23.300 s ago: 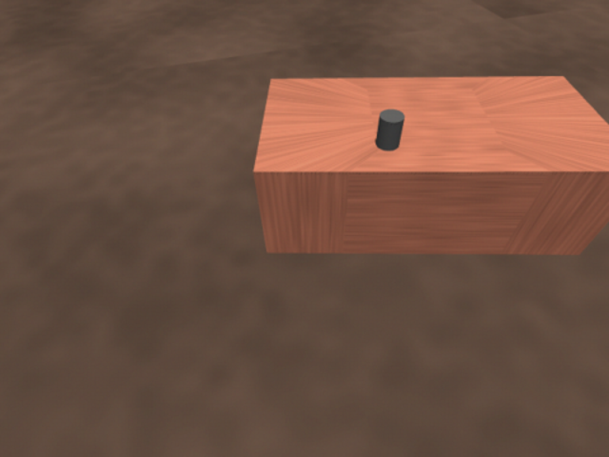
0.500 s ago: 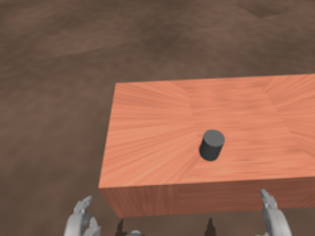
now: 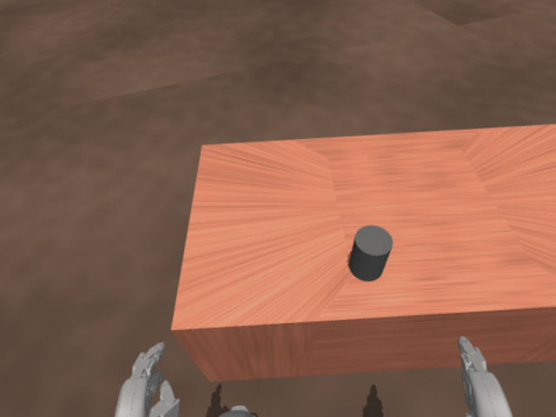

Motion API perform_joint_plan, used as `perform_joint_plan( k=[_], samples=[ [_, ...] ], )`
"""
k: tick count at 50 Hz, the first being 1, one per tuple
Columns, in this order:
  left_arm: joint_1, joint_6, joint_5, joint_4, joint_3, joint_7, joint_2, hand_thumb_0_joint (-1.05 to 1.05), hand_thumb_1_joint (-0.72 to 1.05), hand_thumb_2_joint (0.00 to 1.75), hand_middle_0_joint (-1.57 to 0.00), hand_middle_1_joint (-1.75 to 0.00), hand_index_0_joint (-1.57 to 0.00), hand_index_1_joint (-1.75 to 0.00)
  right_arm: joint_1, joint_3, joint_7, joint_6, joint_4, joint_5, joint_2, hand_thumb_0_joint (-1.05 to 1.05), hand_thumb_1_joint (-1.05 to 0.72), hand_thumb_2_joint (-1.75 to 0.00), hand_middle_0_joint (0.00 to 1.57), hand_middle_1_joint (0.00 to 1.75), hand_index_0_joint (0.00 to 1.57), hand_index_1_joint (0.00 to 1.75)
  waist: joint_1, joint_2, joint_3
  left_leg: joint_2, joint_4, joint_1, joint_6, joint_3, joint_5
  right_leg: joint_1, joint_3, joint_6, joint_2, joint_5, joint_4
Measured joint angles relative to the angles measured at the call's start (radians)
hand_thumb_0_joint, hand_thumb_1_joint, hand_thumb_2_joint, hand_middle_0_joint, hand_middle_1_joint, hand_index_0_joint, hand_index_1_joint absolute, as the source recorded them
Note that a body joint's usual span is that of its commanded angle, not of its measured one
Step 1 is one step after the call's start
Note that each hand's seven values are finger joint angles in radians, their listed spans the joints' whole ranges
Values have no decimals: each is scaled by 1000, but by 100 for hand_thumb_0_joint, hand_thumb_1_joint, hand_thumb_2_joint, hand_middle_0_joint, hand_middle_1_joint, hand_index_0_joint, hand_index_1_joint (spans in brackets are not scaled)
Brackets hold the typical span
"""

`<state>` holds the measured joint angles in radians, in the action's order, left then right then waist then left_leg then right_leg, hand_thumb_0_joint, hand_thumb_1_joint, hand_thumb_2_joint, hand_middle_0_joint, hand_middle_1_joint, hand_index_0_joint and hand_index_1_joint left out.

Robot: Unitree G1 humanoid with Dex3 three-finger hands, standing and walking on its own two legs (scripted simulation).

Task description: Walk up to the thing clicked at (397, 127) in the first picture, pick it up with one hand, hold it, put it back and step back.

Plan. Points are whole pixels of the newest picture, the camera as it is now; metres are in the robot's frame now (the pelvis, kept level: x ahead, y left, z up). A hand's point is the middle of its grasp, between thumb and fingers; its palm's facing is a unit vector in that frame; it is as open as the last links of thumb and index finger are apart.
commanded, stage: home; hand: right
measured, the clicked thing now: (369, 253) +0.51 -0.17 -0.22
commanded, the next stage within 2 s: stand in 1.16 s
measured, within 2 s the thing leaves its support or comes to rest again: neither
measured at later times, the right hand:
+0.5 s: hand (437, 387) +0.19 -0.19 -0.06, palm faces +0.10 +0.96 -0.28, open 17.3 cm
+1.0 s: hand (437, 397) +0.18 -0.18 -0.06, palm faces +0.10 +0.95 -0.29, open 17.4 cm
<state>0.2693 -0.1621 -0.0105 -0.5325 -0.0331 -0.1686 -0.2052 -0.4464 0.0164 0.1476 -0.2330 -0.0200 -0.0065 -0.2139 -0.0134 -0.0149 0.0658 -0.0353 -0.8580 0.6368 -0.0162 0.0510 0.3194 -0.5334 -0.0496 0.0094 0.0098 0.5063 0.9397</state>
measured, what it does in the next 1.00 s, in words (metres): stands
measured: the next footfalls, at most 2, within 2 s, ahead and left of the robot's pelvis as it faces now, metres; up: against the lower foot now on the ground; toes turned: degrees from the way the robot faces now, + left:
none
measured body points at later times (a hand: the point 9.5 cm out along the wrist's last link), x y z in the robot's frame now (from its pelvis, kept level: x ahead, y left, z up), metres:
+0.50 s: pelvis +0.02 -0.01 +0.00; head +0.05 -0.01 +0.45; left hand +0.19 +0.23 -0.07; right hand +0.18 -0.24 -0.04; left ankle +0.07 +0.13 -0.69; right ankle -0.01 -0.12 -0.69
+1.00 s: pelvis +0.01 +0.00 +0.00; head +0.03 -0.01 +0.45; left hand +0.17 +0.24 -0.07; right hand +0.17 -0.23 -0.04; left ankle +0.07 +0.13 -0.69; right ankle -0.01 -0.12 -0.69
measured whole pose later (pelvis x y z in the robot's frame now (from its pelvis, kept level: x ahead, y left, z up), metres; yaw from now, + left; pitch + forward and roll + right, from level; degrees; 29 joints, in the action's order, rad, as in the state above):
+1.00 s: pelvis +0.01 +0.00 +0.00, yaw +0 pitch +6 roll +2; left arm 0.27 -0.15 -0.01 -0.53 -0.03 -0.16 -0.21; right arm -0.45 0.01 0.14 -0.29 -0.01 -0.01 -0.21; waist -0.01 -0.02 0.08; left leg -0.03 -0.86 0.63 -0.02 0.05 0.34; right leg -0.52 -0.05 0.01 0.01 0.53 0.94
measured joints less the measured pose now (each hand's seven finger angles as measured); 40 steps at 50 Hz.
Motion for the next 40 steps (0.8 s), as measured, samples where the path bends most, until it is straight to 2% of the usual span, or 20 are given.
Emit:
perform_joint_plan(
  k=[15,40],
  samples=[
    [-3,10,5,5,1,15,6,1,90,90,-20,-30,-21,-31,7,-3,-7,-26,-11,-1,-3,-1,52,-6,6,5,6,6,-2,-5,19,0,9,-21,-11,-1,22,19,2,-7,1,25,-4],
    [0,19,3,7,10,11,-5,1,90,90,-20,-30,-21,-31,3,-5,-11,-56,9,-1,4,-1,52,-6,6,5,6,6,-1,-6,16,5,0,-16,-5,-1,26,19,2,-3,6,26,-4]
  ],
)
